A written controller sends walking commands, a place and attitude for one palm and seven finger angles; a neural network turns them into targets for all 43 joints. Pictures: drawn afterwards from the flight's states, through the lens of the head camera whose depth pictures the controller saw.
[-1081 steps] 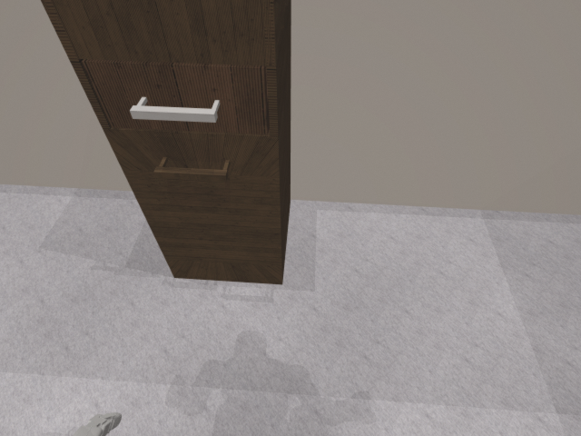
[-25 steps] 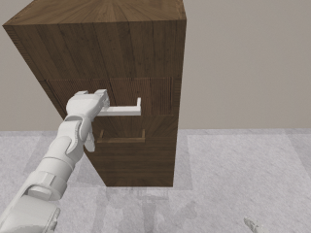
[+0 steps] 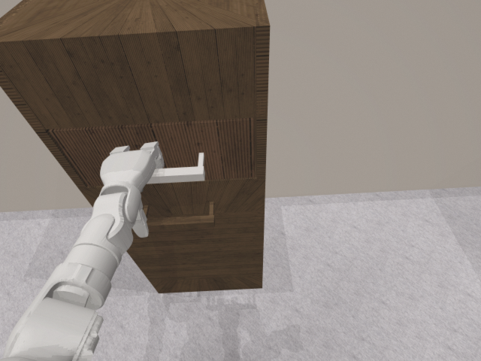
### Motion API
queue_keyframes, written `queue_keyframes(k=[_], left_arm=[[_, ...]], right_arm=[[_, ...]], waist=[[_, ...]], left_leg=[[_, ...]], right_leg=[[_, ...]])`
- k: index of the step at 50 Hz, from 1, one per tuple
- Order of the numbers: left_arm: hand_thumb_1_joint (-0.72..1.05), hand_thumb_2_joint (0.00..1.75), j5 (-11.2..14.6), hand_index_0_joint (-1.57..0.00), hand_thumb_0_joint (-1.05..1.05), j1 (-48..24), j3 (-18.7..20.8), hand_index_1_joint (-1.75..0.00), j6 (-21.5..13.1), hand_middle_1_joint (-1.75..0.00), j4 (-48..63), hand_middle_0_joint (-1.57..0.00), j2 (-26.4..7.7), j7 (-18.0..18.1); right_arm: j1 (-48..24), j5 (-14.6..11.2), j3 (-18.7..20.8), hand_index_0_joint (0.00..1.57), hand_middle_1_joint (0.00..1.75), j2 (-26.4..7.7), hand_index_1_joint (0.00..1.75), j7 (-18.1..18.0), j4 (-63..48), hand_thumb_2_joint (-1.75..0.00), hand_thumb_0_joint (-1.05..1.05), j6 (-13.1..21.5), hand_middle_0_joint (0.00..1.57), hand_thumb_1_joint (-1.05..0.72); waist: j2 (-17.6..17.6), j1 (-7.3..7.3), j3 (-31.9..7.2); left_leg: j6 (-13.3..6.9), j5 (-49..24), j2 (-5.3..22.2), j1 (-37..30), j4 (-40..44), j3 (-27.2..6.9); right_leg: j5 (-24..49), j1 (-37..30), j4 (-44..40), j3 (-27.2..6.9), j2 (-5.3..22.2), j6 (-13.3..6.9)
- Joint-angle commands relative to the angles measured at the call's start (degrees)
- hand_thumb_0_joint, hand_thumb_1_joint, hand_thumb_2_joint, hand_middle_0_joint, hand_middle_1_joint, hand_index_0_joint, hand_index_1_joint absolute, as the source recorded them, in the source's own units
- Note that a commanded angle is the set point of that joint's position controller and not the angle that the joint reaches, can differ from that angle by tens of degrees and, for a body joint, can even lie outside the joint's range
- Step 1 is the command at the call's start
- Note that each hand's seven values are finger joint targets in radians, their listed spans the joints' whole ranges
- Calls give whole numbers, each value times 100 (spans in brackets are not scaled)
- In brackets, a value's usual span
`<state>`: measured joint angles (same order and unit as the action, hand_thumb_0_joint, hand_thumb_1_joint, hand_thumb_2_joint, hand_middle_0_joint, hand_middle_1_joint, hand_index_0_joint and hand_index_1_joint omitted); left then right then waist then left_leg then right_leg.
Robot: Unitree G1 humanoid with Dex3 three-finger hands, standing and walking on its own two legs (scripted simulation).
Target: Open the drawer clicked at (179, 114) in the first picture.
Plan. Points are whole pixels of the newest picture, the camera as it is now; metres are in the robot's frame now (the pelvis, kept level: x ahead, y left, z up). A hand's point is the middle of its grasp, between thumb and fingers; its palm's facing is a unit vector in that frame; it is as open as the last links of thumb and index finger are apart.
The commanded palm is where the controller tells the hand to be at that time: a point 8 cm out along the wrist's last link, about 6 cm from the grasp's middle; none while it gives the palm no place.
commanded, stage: lower the fingers behind the handle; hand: left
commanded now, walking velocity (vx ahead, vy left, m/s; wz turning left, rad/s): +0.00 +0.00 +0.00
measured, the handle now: (159, 168) +0.47 +0.18 +0.05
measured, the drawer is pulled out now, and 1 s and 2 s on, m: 0.00 0.00 0.00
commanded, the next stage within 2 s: close the thumb around the handle in 0.94 s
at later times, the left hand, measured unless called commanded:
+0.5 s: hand (143, 198) +0.41 +0.20 +0.02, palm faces -0.04 -0.05 -1.00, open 13.8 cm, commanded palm +0.39 +0.20 +0.08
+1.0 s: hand (146, 198) +0.41 +0.20 +0.02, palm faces -0.01 -0.05 -1.00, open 13.8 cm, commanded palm +0.38 +0.20 +0.08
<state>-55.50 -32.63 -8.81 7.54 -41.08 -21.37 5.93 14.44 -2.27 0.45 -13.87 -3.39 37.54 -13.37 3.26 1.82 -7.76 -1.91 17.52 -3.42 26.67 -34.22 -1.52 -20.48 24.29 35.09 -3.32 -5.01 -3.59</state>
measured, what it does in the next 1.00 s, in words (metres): stands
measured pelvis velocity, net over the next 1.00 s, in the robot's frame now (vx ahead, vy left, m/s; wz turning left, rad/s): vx -0.01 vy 0.02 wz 0.00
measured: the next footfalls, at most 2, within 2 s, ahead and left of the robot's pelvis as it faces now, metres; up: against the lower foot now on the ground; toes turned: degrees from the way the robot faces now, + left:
none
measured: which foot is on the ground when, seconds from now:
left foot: down 0.00-1.00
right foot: down 0.00-1.00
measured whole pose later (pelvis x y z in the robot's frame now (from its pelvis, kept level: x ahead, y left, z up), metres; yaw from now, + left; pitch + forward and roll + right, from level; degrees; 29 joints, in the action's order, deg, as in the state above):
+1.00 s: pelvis -0.01 +0.02 -0.01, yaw +0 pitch +13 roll +0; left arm -59.0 -33.0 -9.7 6.8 -45.6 -17.7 17.7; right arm 14.9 -1.2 3.2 -13.7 -2.1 38.4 -12.2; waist 3.5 2.3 -8.9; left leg -2.9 19.6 -3.6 33.2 -40.3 -1.3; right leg -21.9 30.0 39.6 -3.0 -5.0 -2.6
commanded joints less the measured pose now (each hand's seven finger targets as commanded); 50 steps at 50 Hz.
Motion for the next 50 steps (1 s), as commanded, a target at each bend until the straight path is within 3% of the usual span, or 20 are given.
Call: queue_keyframes(k=[1,3,5,7,10,12,16,18,19,20,24,26,27,31,35,38,41,46,49,50], left_arm=[[-50,30,-185,-30,0,-2103,556,-120,-705,-120,1762,-30,-1311,249],[-50,30,-238,-30,0,-2289,557,-120,-1041,-120,2220,-30,-1226,525],[-50,30,-335,-30,0,-2200,615,-120,-1061,-120,1897,-30,-1200,835],[-50,30,-291,-30,0,-2328,403,-120,-988,-120,1861,-30,-850,1073],[-50,30,-305,-30,0,-2246,669,-120,-750,-120,1647,-30,-1086,1361],[-50,30,-323,-30,0,-2237,529,-120,-505,-120,1430,-30,-900,1460],[-50,30,-374,-30,0,-2199,322,-120,-49,-120,1016,-30,-710,1421],[-50,30,-376,-30,0,-2237,166,-120,73,-120,962,-30,-582,1309],[-50,30,-369,-30,0,-2271,236,-120,86,-120,938,-30,-680,1246],[-50,30,-354,-30,0,-2172,71,-120,106,-120,810,-30,-492,1166],[-50,30,-400,-30,0,-2345,219,-120,-156,-120,762,-30,-688,1043],[-50,30,-427,-30,0,-2346,225,-120,-318,-120,698,-30,-660,1088],[-50,30,-442,-30,0,-2184,127,-120,-344,-120,563,-30,-485,1100],[-50,30,-440,-30,0,-2220,301,-120,-482,-120,925,-30,-586,1267],[-50,30,-442,-30,0,-2144,321,-120,-376,-120,809,-30,-583,1421],[-50,30,-477,-30,0,-2465,141,-120,-266,-120,707,-30,-419,1495],[-50,30,-462,-30,0,-2429,354,-120,-148,-120,676,-30,-695,1521],[-50,30,-423,-30,0,-2385,182,-120,-80,-120,663,-30,-501,1432],[-50,30,-413,-30,0,-2246,372,-120,-120,-120,662,-30,-746,1372],[-50,30,-394,-30,0,-2167,270,-120,-136,-120,691,-30,-624,1348]], right_arm=[[-339,70,367,20,30,-717,30,-84,-823,-90,0,263,20,-90],[-263,93,440,20,30,-636,30,-78,-806,-90,0,340,20,-90],[-188,104,490,20,30,-623,30,-49,-656,-90,0,401,20,-90],[-141,101,532,20,30,-632,30,10,-594,-90,0,470,20,-90],[-91,124,572,20,30,-709,30,61,-523,-90,0,487,20,-90],[-130,125,568,20,30,-709,30,92,-475,-90,0,468,20,-90],[-159,106,530,20,30,-751,30,130,-463,-90,0,368,20,-90],[-198,99,512,20,30,-748,30,125,-505,-90,0,315,20,-90],[-178,106,509,20,30,-784,30,115,-503,-90,0,288,20,-90],[-204,95,491,20,30,-747,30,104,-534,-90,0,268,20,-90],[-134,133,457,20,30,-741,30,38,-572,-90,0,236,20,-90],[-81,138,450,20,30,-690,30,32,-584,-90,0,252,20,-90],[-61,141,456,20,30,-672,30,41,-585,-90,0,260,20,-90],[13,162,509,20,30,-672,30,94,-618,-90,0,288,20,-90],[14,150,518,20,30,-686,30,117,-567,-90,0,289,20,-90],[-5,126,524,20,30,-688,30,130,-522,-90,0,298,20,-90],[-1,125,519,20,30,-711,30,117,-518,-90,0,286,20,-90],[-16,123,512,20,30,-707,30,98,-524,-90,0,283,20,-90],[-50,128,491,20,30,-733,30,69,-543,-90,0,277,20,-90],[-62,119,482,20,30,-710,30,73,-581,-90,0,286,20,-90]], waist=[[-379,-122,-1655],[57,-98,-1919],[218,-58,-1867],[214,28,-1867],[-86,-30,-2232],[-227,7,-2256],[-412,38,-2104],[-363,78,-2045],[-476,92,-2098],[-457,104,-1959],[-443,105,-1809],[-371,88,-1789],[-360,72,-1747],[-190,-7,-2097],[-415,39,-2014],[-367,124,-1786],[-224,39,-2046],[-321,87,-1989],[-430,24,-1980],[-329,14,-1954]], left_leg=[[-170,-1855,-38,-621,-53,228],[-157,-2045,-20,-934,-156,166],[-107,-2073,25,-999,-251,120],[-72,-2083,82,-1121,-329,78],[-49,-2356,90,-1086,-428,66],[-47,-2431,81,-1018,-471,100],[-54,-2414,90,-888,-433,106],[-64,-2414,89,-931,-424,101],[-66,-2442,98,-923,-430,67],[-90,-2303,87,-886,-402,87],[-98,-2191,116,-858,-395,26],[-98,-2137,119,-837,-428,31],[-80,-2087,126,-794,-427,25],[-48,-2404,172,-993,-515,8],[-52,-2226,160,-779,-516,26],[-51,-1987,169,-762,-460,6],[-57,-2029,151,-833,-439,42],[-79,-2080,151,-838,-415,70],[-94,-2002,125,-718,-375,88],[-99,-1988,118,-706,-346,107]], right_leg=[[3163,-987,-293,-89,407,195],[2819,-701,-209,-35,334,123],[2391,-288,-126,47,265,77],[2068,103,-73,164,217,57],[2317,-27,59,188,189,59],[2542,-70,77,188,194,82],[2570,-104,51,225,185,91],[2561,-94,17,227,189,93],[2563,-145,14,207,187,87],[2492,-108,-20,220,201,103],[2218,50,-10,236,193,76],[2139,132,37,240,192,65],[2033,210,49,254,185,63],[2094,237,137,262,156,34],[2129,180,133,243,151,54],[1832,387,85,278,138,48],[1911,183,74,234,145,40],[2058,81,19,232,152,59],[2171,-124,-19,165,172,57],[2199,-137,-18,177,184,62]])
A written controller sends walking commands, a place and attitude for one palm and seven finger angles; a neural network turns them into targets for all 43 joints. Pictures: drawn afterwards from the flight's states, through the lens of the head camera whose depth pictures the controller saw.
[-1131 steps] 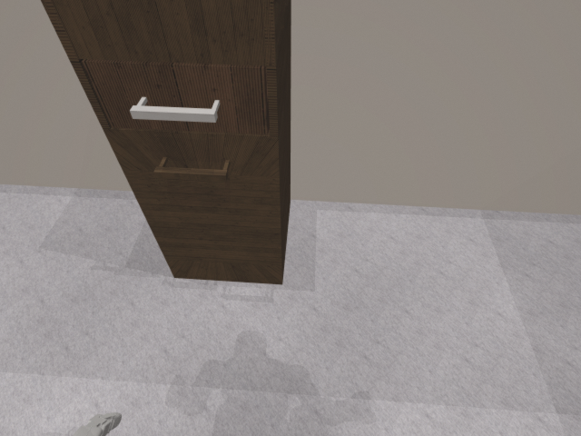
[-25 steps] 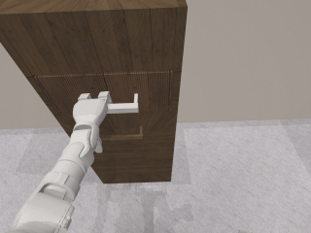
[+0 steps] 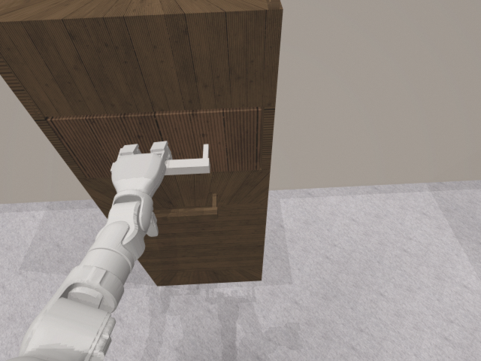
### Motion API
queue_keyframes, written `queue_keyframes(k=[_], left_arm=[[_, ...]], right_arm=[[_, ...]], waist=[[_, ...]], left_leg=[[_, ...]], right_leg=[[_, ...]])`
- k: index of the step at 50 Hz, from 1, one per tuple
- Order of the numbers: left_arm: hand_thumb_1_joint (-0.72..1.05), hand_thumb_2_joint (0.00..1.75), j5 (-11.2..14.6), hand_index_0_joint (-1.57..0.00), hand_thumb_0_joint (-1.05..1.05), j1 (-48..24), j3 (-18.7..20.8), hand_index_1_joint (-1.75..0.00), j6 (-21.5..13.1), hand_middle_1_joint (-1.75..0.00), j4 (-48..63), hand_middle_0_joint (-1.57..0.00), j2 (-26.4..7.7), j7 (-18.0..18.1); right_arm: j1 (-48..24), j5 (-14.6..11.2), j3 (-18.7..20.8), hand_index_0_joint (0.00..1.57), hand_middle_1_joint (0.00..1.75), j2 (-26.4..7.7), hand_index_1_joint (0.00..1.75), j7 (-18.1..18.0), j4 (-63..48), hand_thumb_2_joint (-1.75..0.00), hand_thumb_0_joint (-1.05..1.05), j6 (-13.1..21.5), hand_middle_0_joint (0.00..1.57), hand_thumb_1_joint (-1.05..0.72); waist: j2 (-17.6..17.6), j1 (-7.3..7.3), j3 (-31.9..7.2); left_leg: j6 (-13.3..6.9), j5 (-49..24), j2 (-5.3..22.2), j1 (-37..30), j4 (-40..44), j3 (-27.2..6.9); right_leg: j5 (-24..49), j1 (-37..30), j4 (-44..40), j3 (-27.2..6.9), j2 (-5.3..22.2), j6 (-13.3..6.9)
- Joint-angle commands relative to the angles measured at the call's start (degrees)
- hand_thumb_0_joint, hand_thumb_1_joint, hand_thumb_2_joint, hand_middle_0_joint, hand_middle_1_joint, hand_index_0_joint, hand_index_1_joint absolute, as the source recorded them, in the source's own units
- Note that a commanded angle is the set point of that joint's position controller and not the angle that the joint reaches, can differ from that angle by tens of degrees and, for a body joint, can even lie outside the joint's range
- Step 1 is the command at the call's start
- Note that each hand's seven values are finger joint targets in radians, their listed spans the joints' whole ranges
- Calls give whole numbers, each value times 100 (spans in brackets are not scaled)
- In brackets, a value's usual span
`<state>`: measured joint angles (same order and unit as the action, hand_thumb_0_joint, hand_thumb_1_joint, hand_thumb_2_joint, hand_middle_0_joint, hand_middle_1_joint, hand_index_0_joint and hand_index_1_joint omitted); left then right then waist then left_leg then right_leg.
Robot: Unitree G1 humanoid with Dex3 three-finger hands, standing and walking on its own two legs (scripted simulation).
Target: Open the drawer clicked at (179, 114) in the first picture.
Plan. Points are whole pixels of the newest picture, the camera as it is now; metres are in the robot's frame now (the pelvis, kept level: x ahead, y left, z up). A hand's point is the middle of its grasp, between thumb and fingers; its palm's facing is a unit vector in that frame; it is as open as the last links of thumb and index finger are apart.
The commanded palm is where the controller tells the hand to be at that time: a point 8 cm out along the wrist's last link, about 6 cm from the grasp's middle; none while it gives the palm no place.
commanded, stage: close the thumb around the handle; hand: left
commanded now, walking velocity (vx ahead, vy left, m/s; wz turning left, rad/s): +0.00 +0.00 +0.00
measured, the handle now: (163, 159) +0.48 +0.16 +0.06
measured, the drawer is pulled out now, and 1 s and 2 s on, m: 0.00 0.00 0.11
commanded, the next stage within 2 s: pull the drawer open in 0.74 s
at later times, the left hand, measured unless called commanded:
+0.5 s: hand (149, 189) +0.42 +0.18 +0.04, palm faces -0.01 -0.05 -1.00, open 8.2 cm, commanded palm +0.39 +0.19 +0.09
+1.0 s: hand (149, 189) +0.42 +0.18 +0.04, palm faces -0.02 -0.05 -1.00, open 5.5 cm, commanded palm +0.38 +0.19 +0.09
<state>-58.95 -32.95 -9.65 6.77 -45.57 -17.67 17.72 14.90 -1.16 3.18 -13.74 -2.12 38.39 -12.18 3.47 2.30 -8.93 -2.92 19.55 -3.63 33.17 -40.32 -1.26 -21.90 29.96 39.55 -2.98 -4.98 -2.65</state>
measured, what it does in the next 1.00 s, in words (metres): stands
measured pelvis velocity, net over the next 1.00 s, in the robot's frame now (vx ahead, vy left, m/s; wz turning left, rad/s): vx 0.00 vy -0.01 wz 0.00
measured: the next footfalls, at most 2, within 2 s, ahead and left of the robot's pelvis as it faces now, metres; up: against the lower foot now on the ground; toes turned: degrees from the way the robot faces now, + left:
none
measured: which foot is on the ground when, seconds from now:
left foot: down 0.00-1.00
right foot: down 0.00-1.00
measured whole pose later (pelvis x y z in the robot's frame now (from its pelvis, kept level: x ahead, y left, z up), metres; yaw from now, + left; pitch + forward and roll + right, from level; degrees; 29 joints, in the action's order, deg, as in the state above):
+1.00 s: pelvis +0.00 -0.01 +0.00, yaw +0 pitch +13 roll +0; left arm -58.8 -31.2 -9.0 4.9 -43.5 -19.0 16.2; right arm 14.0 -1.5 2.7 -13.7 -2.7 37.3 -12.1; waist 3.3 1.9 -8.8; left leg -2.4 19.4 -3.3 32.1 -39.1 -1.3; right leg -21.8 29.1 38.7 -3.0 -5.2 -3.2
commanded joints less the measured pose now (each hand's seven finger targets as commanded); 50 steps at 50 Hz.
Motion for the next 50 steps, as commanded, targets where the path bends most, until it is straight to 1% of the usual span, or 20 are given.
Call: queue_keyframes(k=[1,4,6,7,13,15,19,23,27,29,32,35,38,39,42,43,44,47,49,50], left_arm=[[-50,30,-55,-30,0,-2140,453,-120,-85,-120,1119,-30,-1110,160],[-39,35,-105,-31,0,-2034,521,-121,-137,-121,1082,-31,-1219,143],[-28,40,-112,-32,0,-2269,284,-122,-175,-122,1077,-32,-974,141],[-22,42,-105,-32,0,-2283,200,-123,-186,-123,1089,-32,-858,145],[12,56,-84,-34,0,-2290,424,-127,-201,-127,964,-34,-1130,181],[23,61,-86,-35,0,-2423,239,-128,-186,-128,920,-35,-921,169],[45,71,-63,-37,0,-2280,398,-130,-240,-130,1144,-37,-1070,157],[68,80,-39,-38,0,-1949,472,-133,-216,-133,1015,-38,-1128,120],[90,90,-91,-40,0,-2075,415,-135,-244,-135,1206,-40,-1105,124],[90,90,-74,-40,0,-1939,480,-135,-232,-135,1269,-40,-1133,117],[90,90,-48,-40,0,-1977,350,-135,-167,-135,1117,-40,-1005,96],[90,90,-51,-40,0,-1892,524,-135,-158,-135,1103,-40,-1219,89],[90,90,1,-40,0,-2204,402,-135,-132,-135,1009,-40,-1158,55],[90,90,-21,-40,0,-2190,589,-135,-133,-135,939,-40,-1362,57],[90,90,-49,-40,0,-2377,290,-135,-152,-135,983,-40,-1055,56],[90,90,-25,-40,0,-2244,313,-135,-160,-135,970,-40,-992,55],[90,90,-32,-40,0,-2033,539,-135,-189,-135,1039,-40,-1238,59],[90,90,50,-40,0,-1771,366,-135,-207,-135,1170,-40,-976,28],[90,90,65,-40,0,-1193,655,-135,-219,-135,1311,-40,-1235,15],[90,90,90,-40,0,-1027,597,-135,-217,-135,1484,-40,-1152,-1]], right_arm=[[-94,5,206,20,30,-729,30,-64,-651,-90,0,168,20,-90],[-148,-1,190,20,30,-733,30,-76,-670,-90,0,166,20,-90],[-138,-18,182,20,30,-702,30,-76,-667,-90,0,185,20,-90],[-130,-19,197,20,30,-688,30,-74,-666,-90,0,204,20,-90],[-107,-7,196,20,30,-692,30,-111,-634,-90,0,218,20,-90],[-83,2,193,20,30,-697,30,-95,-614,-90,0,225,20,-90],[-90,23,225,20,30,-714,30,-85,-625,-90,0,216,20,-90],[-130,5,189,20,30,-705,30,-90,-658,-90,0,191,20,-90],[-133,2,210,20,30,-700,30,-73,-661,-90,0,187,20,-90],[-144,15,228,20,30,-713,30,-65,-660,-90,0,190,20,-90],[-141,-6,202,20,30,-702,30,-71,-663,-90,0,180,20,-90],[-150,2,200,20,30,-721,30,-93,-672,-90,0,164,20,-90],[-120,-19,169,20,30,-721,30,-121,-652,-90,0,175,20,-90],[-131,-14,178,20,30,-746,30,-137,-623,-90,0,167,20,-90],[-123,-28,171,20,30,-708,30,-135,-637,-90,0,173,20,-90],[-85,-20,192,20,30,-697,30,-119,-641,-90,0,190,20,-90],[-108,-9,196,20,30,-732,30,-115,-657,-90,0,183,20,-90],[-169,-21,186,20,30,-697,30,-98,-736,-90,0,182,20,-90],[-269,-7,185,20,30,-728,30,-84,-808,-90,0,167,20,-90],[-281,-15,171,20,30,-710,30,-70,-861,-90,0,166,20,-90]], waist=[[-431,-32,-1783],[-465,-48,-1616],[-382,45,-1446],[-341,45,-1485],[-430,17,-1703],[-411,79,-1651],[-398,2,-2014],[-639,-25,-1721],[-350,-28,-1734],[-441,-47,-1875],[-410,15,-1613],[-500,-46,-1770],[-585,55,-1584],[-595,24,-1621],[-365,80,-1579],[-436,30,-1649],[-422,-62,-1792],[-514,-79,-1761],[-585,-242,-1909],[-521,-264,-1939]], left_leg=[[-3,-2181,139,-1323,256,86],[-2,-2044,125,-1197,290,96],[-5,-1877,132,-1214,308,90],[-11,-1836,122,-1265,304,100],[-17,-1806,98,-1218,257,113],[-20,-1860,105,-1238,248,105],[-10,-2252,92,-1362,158,105],[-20,-2101,58,-1071,205,152],[-13,-2178,67,-1182,196,160],[-14,-2319,76,-1273,171,148],[-14,-2107,75,-1196,210,161],[-24,-2109,63,-1151,226,164],[-31,-1923,58,-1067,253,167],[-27,-1911,67,-1065,251,154],[-19,-1920,74,-1190,249,148],[-24,-1969,80,-1246,241,138],[-15,-2063,84,-1252,245,137],[-24,-2020,79,-1221,271,148],[-21,-2200,67,-1169,267,159],[-19,-2324,65,-1177,279,169]], right_leg=[[2372,-722,-467,138,179,-28],[2309,-735,-509,105,188,-34],[2091,-514,-530,139,192,-25],[1997,-486,-551,142,187,-24],[2093,-624,-521,89,207,-6],[2143,-541,-519,108,208,-6],[2623,-775,-442,68,211,-10],[2827,-923,-470,49,242,32],[2785,-814,-450,48,237,11],[2893,-893,-451,50,230,8],[2650,-742,-498,86,226,18],[2748,-924,-479,35,240,24],[2624,-841,-527,63,253,47],[2535,-848,-536,32,246,33],[2367,-638,-526,94,235,15],[2354,-659,-521,115,222,9],[2451,-802,-513,80,219,-9],[2512,-881,-520,86,231,12],[2884,-1181,-492,7,240,5],[3091,-1259,-449,14,259,10]])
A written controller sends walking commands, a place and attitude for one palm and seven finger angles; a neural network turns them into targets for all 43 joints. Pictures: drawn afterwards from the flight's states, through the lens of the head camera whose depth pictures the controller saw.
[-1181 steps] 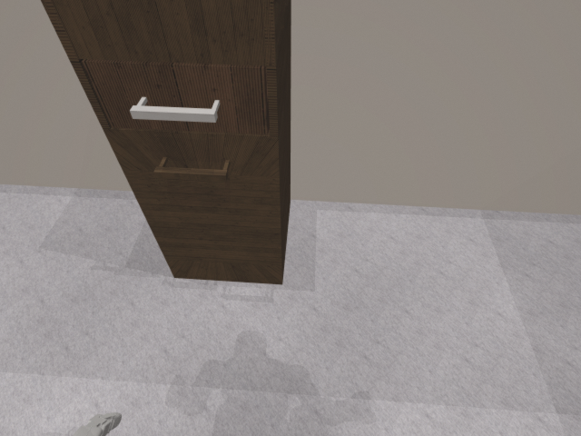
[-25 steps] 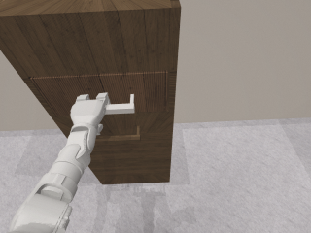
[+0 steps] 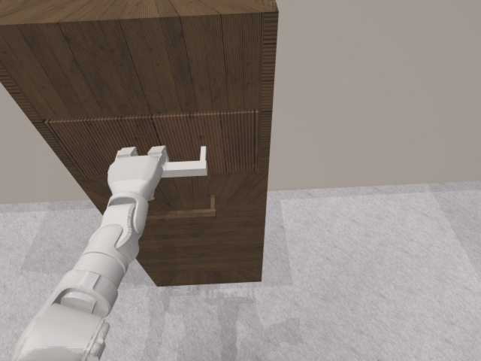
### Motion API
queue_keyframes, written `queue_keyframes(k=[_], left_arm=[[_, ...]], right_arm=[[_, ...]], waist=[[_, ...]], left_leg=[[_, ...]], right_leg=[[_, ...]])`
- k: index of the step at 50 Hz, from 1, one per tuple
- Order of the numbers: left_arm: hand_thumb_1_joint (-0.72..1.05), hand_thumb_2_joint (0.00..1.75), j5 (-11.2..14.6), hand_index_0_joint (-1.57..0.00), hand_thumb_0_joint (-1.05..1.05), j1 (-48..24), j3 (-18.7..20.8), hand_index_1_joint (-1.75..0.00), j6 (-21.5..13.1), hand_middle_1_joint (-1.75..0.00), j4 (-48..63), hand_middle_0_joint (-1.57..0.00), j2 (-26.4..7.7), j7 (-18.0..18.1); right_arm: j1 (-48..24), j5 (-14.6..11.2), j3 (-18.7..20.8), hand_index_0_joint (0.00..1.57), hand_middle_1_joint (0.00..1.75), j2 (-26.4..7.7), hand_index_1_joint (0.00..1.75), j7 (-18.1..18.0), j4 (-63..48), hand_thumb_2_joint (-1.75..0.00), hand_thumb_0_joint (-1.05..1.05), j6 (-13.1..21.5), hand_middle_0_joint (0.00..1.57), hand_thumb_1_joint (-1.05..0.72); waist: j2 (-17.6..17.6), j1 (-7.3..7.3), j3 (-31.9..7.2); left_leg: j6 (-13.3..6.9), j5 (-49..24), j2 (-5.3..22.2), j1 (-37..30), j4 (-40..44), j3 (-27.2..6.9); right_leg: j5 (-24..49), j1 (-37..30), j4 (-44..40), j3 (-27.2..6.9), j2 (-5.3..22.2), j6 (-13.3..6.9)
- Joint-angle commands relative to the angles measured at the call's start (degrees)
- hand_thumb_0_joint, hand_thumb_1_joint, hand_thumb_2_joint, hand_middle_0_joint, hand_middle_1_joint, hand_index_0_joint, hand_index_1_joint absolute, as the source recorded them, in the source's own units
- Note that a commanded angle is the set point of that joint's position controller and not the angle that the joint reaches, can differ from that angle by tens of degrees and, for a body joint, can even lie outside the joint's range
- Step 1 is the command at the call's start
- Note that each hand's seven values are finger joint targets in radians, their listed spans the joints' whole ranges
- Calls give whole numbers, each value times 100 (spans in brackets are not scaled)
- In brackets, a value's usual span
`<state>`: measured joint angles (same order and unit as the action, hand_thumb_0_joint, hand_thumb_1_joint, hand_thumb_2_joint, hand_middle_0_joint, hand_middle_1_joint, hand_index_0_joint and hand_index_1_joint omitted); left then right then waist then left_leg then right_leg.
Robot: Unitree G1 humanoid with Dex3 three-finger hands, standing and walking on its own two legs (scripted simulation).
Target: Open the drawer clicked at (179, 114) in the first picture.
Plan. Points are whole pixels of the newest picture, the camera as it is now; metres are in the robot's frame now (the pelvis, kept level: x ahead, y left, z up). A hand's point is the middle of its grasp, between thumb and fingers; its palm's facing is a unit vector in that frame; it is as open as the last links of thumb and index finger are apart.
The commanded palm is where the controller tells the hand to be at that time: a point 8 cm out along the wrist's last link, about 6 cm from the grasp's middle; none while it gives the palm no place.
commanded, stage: pull the drawer open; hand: left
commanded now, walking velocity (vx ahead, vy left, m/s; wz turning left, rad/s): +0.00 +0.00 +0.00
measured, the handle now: (160, 161) +0.47 +0.17 +0.05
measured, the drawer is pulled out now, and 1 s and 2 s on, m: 0.00 0.11 0.25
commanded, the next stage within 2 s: none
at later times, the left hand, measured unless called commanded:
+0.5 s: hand (145, 199) +0.40 +0.19 +0.03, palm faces -0.02 -0.05 -1.00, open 5.5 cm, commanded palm +0.36 +0.20 +0.09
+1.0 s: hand (137, 246) +0.30 +0.18 +0.03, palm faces +0.04 -0.13 -0.99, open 5.6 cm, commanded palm +0.28 +0.19 +0.09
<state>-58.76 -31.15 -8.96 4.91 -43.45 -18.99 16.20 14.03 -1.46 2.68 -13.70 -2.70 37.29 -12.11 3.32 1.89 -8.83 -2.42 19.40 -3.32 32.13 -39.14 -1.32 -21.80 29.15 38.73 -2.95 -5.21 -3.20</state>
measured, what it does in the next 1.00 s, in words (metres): stands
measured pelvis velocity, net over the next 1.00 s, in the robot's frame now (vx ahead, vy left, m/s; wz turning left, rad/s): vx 0.02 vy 0.01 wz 0.00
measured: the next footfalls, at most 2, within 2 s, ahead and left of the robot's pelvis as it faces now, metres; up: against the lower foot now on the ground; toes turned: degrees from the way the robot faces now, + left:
none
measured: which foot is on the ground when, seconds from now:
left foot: down 0.00-1.00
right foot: down 0.00-1.00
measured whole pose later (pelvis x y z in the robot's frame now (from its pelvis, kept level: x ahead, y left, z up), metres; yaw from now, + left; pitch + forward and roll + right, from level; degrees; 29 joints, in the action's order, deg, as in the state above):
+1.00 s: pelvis +0.02 +0.01 +0.00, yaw +0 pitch +9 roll +0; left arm -58.7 3.9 -14.1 10.9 -3.5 -17.6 16.6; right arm 7.8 -1.1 2.0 -14.7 0.9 33.9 -10.0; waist 4.3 -1.8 -8.1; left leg -2.9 21.5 -3.9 25.6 -38.7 -0.7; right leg -24.1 22.8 38.6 -3.6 -4.6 -2.8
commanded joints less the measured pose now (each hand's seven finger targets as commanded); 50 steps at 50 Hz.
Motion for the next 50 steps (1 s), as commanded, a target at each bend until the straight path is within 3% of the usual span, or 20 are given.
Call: queue_keyframes(k=[1,7,8,9,12,14,18,19,23,25,28,30,33,35,36,39,41,46,48,50], left_arm=[[90,90,89,-40,0,-1098,494,-135,-44,-135,1494,-40,-961,145],[90,90,77,-40,0,-60,476,-135,124,-135,2327,-40,-815,170],[90,90,1,-40,0,-951,440,-135,177,-135,2162,-40,-969,216],[90,90,-70,-40,0,-1556,455,-135,243,-135,1868,-40,-1083,250],[90,90,-150,-40,0,-1357,509,-135,369,-135,1833,-40,-1141,297],[90,90,-105,-40,0,-1559,473,-135,415,-135,1988,-40,-1132,276],[90,90,20,-40,0,-1462,275,-135,487,-135,1620,-40,-849,150],[90,90,16,-40,0,-1432,375,-135,479,-135,1527,-40,-951,128],[90,90,29,-40,0,-1599,172,-135,384,-135,1479,-40,-733,37],[90,90,43,-40,0,-964,376,-135,337,-135,1485,-40,-873,-6],[90,90,102,-40,0,-395,262,-135,240,-135,1855,-40,-666,-76],[90,90,123,-40,0,259,395,-135,184,-135,2176,-40,-735,-83],[90,90,140,-40,0,880,209,-135,198,-135,2837,-40,-471,-60],[90,90,181,-40,0,1578,430,-135,228,-135,3243,-40,-660,-22],[90,90,203,-40,0,1765,234,-135,283,-135,3454,-40,-474,-30],[90,90,189,-40,0,2307,348,-135,397,-135,4120,-40,-598,43],[90,90,188,-40,0,2681,140,-135,487,-135,4493,-40,-402,68],[90,90,104,-40,0,3254,64,-135,614,-135,5269,-40,-375,150],[90,90,-82,-40,0,1556,14,-135,722,-135,4769,-40,-474,225],[90,90,-163,-40,0,1820,38,-135,729,-135,4729,-40,-452,262]], right_arm=[[-228,11,232,20,30,-709,30,8,-789,-90,0,162,20,-90],[-445,-20,241,20,30,-704,30,120,-921,-90,0,216,20,-90],[-406,-20,213,20,30,-758,30,77,-766,-90,0,198,20,-90],[-323,-17,210,20,30,-766,30,29,-644,-90,0,192,20,-90],[-361,-5,208,20,30,-729,30,3,-664,-90,0,215,20,-90],[-361,11,218,20,30,-731,30,-12,-641,-90,0,193,20,-90],[-403,-22,169,20,30,-714,30,-43,-648,-90,0,159,20,-90],[-408,-8,168,20,30,-736,30,-60,-633,-90,0,149,20,-90],[-408,-16,151,20,30,-694,30,-77,-676,-90,0,145,20,-90],[-456,-7,135,20,30,-693,30,-68,-771,-90,0,137,20,-90],[-570,-21,121,20,30,-656,30,-33,-911,-90,0,165,20,-90],[-628,-16,117,20,30,-656,30,21,-1003,-90,0,201,20,-90],[-720,-32,131,20,30,-640,30,139,-1108,-90,0,265,20,-90],[-800,-34,112,20,30,-649,30,193,-1196,-90,0,315,20,-90],[-860,-39,103,20,30,-638,30,227,-1228,-90,0,336,20,-90],[-1013,-31,118,20,30,-646,30,297,-1258,-90,0,392,20,-90],[-1077,-33,98,20,30,-592,30,354,-1291,-90,0,426,20,-90],[-1287,6,79,20,30,-543,30,452,-1312,-90,0,487,20,-90],[-1252,44,47,20,30,-610,30,335,-1017,-90,0,413,20,-90],[-1319,65,37,20,30,-567,30,298,-1054,-90,0,451,20,-90]], waist=[[-541,-229,-1965],[-507,-294,-1703],[-525,-42,-1476],[-538,93,-1225],[-236,-114,-1482],[-124,-108,-1818],[-543,-55,-1534],[-566,-80,-1540],[-584,-46,-1474],[-588,-227,-1559],[-552,-314,-1545],[-482,-434,-1653],[-456,-434,-1546],[-498,-525,-1613],[-525,-489,-1505],[-516,-517,-1502],[-442,-501,-1360],[-330,-529,-1295],[-387,-187,-851],[-330,-314,-799]], left_leg=[[-62,-2337,38,-1096,162,170],[-45,-2593,76,-1227,194,172],[-43,-2391,78,-1175,170,159],[-42,-2181,77,-1069,160,148],[-34,-2195,63,-1285,202,159],[-3,-2430,67,-1483,156,140],[-14,-2189,79,-1350,216,105],[-13,-2189,81,-1334,220,95],[-34,-2124,69,-1355,212,93],[-34,-2201,61,-1307,236,118],[-25,-2230,52,-1274,250,148],[-18,-2444,64,-1291,243,152],[-4,-2698,110,-1386,239,118],[1,-2881,105,-1362,224,110],[-4,-2872,98,-1374,221,116],[20,-3021,119,-1471,221,104],[18,-3095,125,-1560,205,85],[54,-3310,175,-1819,156,0],[64,-2552,140,-1641,145,-5],[68,-2267,133,-1650,201,-9]], right_leg=[[3144,-1198,-360,-1,274,75],[3276,-1168,-374,29,245,80],[3097,-928,-404,38,243,90],[2735,-688,-438,68,230,90],[2483,-717,-433,84,208,32],[2623,-804,-378,82,213,19],[2414,-736,-444,149,218,55],[2395,-747,-451,138,212,44],[2368,-679,-458,157,234,54],[2505,-898,-444,111,241,36],[2692,-1040,-446,79,258,44],[2949,-1213,-391,40,267,42],[3070,-1164,-363,61,252,52],[3355,-1370,-312,8,262,67],[3468,-1344,-325,13,271,91],[3572,-1411,-312,-39,276,104],[3564,-1322,-296,10,277,118],[3268,-1150,-223,63,238,90],[2704,-631,-309,97,206,79],[2280,-573,-334,113,183,31]])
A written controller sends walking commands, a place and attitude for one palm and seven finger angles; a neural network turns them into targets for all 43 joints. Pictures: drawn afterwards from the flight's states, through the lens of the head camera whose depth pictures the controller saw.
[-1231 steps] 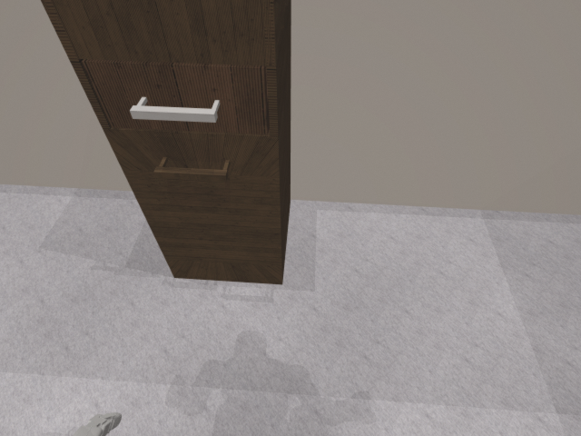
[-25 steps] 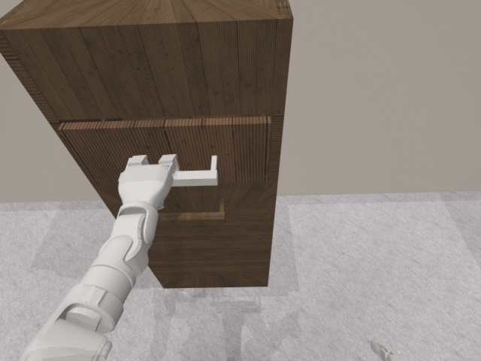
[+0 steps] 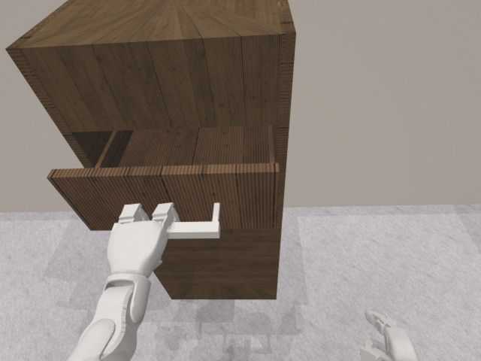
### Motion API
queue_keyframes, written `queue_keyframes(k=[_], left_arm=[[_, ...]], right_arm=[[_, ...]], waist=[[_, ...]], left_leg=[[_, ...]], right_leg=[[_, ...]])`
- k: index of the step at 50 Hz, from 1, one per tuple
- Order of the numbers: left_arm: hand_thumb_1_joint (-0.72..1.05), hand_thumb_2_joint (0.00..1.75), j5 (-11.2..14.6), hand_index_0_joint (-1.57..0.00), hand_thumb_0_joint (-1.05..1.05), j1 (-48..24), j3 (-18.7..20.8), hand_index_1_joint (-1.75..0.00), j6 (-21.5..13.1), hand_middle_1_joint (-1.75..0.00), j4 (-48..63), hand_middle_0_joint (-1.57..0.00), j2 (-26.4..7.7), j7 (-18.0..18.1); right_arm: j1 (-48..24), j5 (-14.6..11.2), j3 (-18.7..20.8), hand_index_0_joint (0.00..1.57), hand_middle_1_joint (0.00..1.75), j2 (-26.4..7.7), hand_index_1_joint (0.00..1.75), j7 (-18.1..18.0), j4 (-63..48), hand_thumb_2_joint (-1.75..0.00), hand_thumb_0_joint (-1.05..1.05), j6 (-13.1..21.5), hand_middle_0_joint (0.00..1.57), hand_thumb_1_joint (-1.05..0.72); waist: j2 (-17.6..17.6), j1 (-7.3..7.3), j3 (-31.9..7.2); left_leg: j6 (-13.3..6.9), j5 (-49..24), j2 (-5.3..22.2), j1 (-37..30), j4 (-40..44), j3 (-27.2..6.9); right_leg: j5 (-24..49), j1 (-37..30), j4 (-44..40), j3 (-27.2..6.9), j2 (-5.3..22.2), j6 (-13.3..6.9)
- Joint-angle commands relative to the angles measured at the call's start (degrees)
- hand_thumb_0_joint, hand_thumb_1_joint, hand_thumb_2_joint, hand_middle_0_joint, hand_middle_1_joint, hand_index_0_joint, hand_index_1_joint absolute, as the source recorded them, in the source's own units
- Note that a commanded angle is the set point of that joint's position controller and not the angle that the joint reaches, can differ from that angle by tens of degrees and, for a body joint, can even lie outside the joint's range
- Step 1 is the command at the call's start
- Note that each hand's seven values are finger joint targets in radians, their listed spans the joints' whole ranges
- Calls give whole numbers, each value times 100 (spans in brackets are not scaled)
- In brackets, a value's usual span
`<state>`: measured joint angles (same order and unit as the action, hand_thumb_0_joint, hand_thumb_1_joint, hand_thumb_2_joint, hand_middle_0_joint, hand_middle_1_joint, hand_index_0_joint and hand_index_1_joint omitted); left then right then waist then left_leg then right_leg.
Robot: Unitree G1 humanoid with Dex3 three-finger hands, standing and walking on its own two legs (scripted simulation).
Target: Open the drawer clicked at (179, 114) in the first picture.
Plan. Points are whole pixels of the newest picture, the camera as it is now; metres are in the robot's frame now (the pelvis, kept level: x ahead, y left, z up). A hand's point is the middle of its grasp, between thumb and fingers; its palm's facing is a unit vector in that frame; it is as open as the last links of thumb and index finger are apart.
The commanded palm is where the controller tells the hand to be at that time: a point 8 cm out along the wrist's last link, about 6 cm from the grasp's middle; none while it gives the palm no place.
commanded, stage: pull the drawer open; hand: left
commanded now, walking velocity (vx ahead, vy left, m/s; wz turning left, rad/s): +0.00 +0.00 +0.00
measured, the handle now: (168, 220) +0.34 +0.16 +0.05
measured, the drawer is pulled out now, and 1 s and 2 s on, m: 0.11 0.25 0.29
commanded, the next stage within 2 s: open the thumb to release the handle in 1.34 s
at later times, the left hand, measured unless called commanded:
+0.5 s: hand (151, 264) +0.27 +0.18 +0.03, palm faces +0.01 -0.13 -0.99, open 5.6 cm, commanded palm +0.21 +0.18 +0.09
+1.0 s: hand (133, 341) +0.15 +0.17 +0.03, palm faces +0.05 -0.16 -0.99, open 5.7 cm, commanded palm +0.10 +0.18 +0.09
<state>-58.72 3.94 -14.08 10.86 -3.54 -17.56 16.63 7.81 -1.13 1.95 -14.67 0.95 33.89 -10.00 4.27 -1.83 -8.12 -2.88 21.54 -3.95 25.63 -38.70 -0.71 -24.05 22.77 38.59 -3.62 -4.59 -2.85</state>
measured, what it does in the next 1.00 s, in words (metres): stands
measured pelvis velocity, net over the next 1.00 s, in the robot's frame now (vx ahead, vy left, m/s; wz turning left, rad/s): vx -0.02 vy -0.02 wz -0.01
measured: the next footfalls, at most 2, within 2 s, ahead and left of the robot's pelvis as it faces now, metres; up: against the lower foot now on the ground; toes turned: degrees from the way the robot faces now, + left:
none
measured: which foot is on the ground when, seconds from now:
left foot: down 0.00-1.00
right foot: down 0.00-1.00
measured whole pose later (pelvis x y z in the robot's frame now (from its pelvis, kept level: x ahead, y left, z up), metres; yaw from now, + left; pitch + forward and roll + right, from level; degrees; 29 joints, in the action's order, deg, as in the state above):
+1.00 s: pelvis -0.02 -0.02 -0.01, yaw +0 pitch +6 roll +1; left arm -58.8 31.1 -11.0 3.1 16.3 -19.4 19.9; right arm 3.4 0.6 -0.9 -12.2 3.2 30.7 -8.5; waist 4.6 -5.1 -7.5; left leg -1.7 22.5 -3.4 27.9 -43.9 -0.3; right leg -25.6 25.9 45.5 -3.4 -5.3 -3.9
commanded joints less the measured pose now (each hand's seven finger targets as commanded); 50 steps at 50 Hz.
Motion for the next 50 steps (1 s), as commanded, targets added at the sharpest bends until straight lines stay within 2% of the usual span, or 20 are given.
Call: queue_keyframes(k=[1,3,4,8,12,14,16,18,19,20,22,24,28,29,33,38,39,41,45,50], left_arm=[[90,90,-153,-40,0,-1555,448,-135,141,-135,614,-40,-495,203],[90,90,-99,-40,0,-1648,353,-135,135,-135,664,-40,-449,137],[90,90,-59,-40,0,-1737,478,-135,126,-135,701,-40,-614,104],[90,90,-47,-40,0,-1947,403,-135,55,-135,417,-40,-540,-41],[90,90,-47,-40,0,-2145,431,-135,-74,-135,301,-40,-585,-112],[90,90,-34,-40,0,-2170,704,-135,-142,-135,249,-40,-853,-120],[90,90,-18,-40,0,-2204,593,-135,-182,-135,131,-40,-726,-153],[90,90,17,-40,0,-1699,662,-135,-273,-135,313,-40,-728,-164],[90,90,57,-40,0,-1344,859,-135,-313,-135,412,-40,-901,-160],[90,90,70,-40,0,-1062,759,-135,-376,-135,639,-40,-781,-163],[90,90,177,-40,0,-383,711,-135,-446,-135,903,-40,-667,-183],[90,90,237,-40,0,234,891,-135,-474,-135,1116,-40,-806,-177],[90,90,222,-40,0,1058,934,-135,-516,-135,1946,-40,-797,-43],[90,90,223,-40,0,1329,1096,-135,-515,-135,2022,-40,-938,11],[90,90,140,-40,0,1937,1061,-135,-552,-135,2517,-40,-852,224],[90,90,65,-40,0,2340,1067,-135,-591,-135,2685,-40,-811,439],[90,90,72,-40,0,2425,1228,-135,-580,-135,2662,-40,-951,496],[90,90,0,-40,0,2377,1034,-135,-609,-135,2729,-40,-751,542],[90,90,34,-40,0,2759,1102,-135,-622,-135,2885,-40,-798,588],[90,90,84,-40,0,3144,1049,-135,-604,-135,3063,-40,-778,521]], right_arm=[[-731,21,88,20,30,-432,30,-85,-716,-90,0,244,20,-90],[-807,20,78,20,30,-410,30,-121,-720,-90,0,239,20,-90],[-814,25,76,20,30,-435,30,-149,-703,-90,0,225,20,-90],[-933,27,3,20,30,-365,30,-228,-696,-90,0,220,20,-90],[-946,57,-27,20,30,-348,30,-274,-694,-90,0,226,20,-90],[-945,63,-25,20,30,-381,30,-311,-694,-90,0,226,20,-90],[-929,58,-37,20,30,-347,30,-334,-699,-90,0,239,20,-90],[-954,72,-18,20,30,-332,30,-312,-775,-90,0,281,20,-90],[-968,75,-11,20,30,-364,30,-294,-810,-90,0,303,20,-90],[-1009,73,-15,20,30,-331,30,-262,-863,-90,0,327,20,-90],[-1005,67,1,20,30,-323,30,-190,-942,-90,0,359,20,-90],[-1048,61,-2,20,30,-356,30,-139,-1003,-90,0,381,20,-90],[-1093,73,12,20,30,-352,30,-27,-1116,-90,0,407,20,-90],[-1113,72,7,20,30,-375,30,-10,-1134,-90,0,406,20,-90],[-1114,110,27,20,30,-366,30,88,-1161,-90,0,444,20,-90],[-1149,163,35,20,30,-376,30,150,-1171,-90,0,450,20,-90],[-1173,158,25,20,30,-388,30,136,-1171,-90,0,447,20,-90],[-1217,185,11,20,30,-358,30,162,-1174,-90,0,439,20,-90],[-1231,169,-37,20,30,-322,30,191,-1232,-90,0,429,20,-90],[-1248,146,-115,20,30,-301,30,236,-1336,-90,0,419,20,-90]], waist=[[-522,16,-901],[-565,-31,-1129],[-640,-39,-1283],[-743,-41,-1113],[-620,-44,-1017],[-602,-86,-1080],[-660,-58,-997],[-639,-182,-1163],[-695,-273,-1321],[-572,-298,-1410],[-783,-317,-1292],[-871,-359,-1192],[-738,-365,-944],[-663,-395,-920],[-325,-400,-876],[-516,-349,-650],[-587,-356,-599],[-590,-326,-542],[-585,-388,-681],[-597,-410,-538]], left_leg=[[118,-2445,180,-1026,170,-81],[113,-2468,153,-1092,162,-71],[115,-2465,135,-1100,158,-68],[84,-2271,84,-925,163,-35],[70,-2094,60,-835,173,-27],[70,-1998,42,-768,177,-11],[55,-1868,26,-660,185,-3],[57,-1917,11,-651,196,1],[76,-1980,7,-632,205,-7],[71,-2079,-6,-639,193,-6],[77,-2080,-4,-530,216,-5],[98,-1974,-9,-392,232,13],[92,-1863,-12,-333,226,44],[110,-1848,-3,-330,236,52],[94,-1969,36,-464,133,54],[80,-1724,88,-443,-8,4],[91,-1650,92,-403,-22,-3],[79,-1592,95,-407,-85,-28],[83,-1599,116,-420,-170,-27],[84,-1562,172,-412,-212,-37]], right_leg=[[2467,15,-321,195,116,-4],[2596,-146,-317,156,149,9],[2715,-292,-320,93,156,12],[2815,-299,-343,64,215,54],[2794,-287,-393,11,245,60],[2785,-393,-424,-67,245,55],[2807,-391,-446,-79,288,87],[3006,-587,-418,-139,324,106],[3264,-797,-380,-211,339,109],[3530,-880,-321,-248,371,114],[3871,-984,-305,-250,413,166],[4016,-1073,-290,-315,437,182],[3815,-896,-299,-346,418,163],[3666,-897,-299,-349,397,131],[3228,-602,-216,-251,312,47],[2501,-141,-158,-161,228,9],[2497,-119,-164,-209,214,-2],[2324,62,-109,-194,213,-2],[2343,46,-34,-203,224,12],[2159,156,-37,-175,211,26]])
